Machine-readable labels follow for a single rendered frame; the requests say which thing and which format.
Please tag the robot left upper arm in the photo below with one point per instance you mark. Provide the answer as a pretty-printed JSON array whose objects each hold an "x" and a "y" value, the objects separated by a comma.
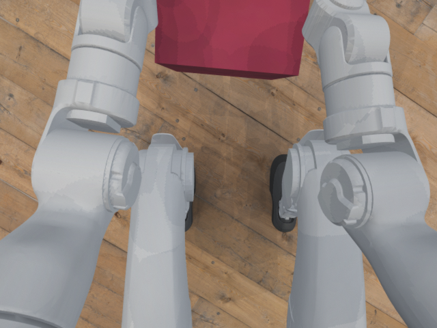
[{"x": 47, "y": 264}]

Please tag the right robot forearm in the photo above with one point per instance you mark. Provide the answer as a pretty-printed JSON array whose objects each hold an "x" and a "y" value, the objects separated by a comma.
[{"x": 352, "y": 48}]

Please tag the robot right upper arm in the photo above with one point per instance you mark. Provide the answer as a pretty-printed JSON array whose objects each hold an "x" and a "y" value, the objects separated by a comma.
[{"x": 380, "y": 199}]

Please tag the left robot forearm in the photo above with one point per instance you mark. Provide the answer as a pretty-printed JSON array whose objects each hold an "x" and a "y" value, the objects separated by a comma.
[{"x": 106, "y": 60}]

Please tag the left robot thigh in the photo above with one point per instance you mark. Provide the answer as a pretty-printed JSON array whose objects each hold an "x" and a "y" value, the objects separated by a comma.
[{"x": 156, "y": 286}]

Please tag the carton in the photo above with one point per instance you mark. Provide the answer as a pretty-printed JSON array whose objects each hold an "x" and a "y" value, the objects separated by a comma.
[{"x": 259, "y": 39}]

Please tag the robot left shin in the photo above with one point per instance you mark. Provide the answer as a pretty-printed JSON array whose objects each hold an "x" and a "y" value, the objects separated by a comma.
[{"x": 159, "y": 138}]

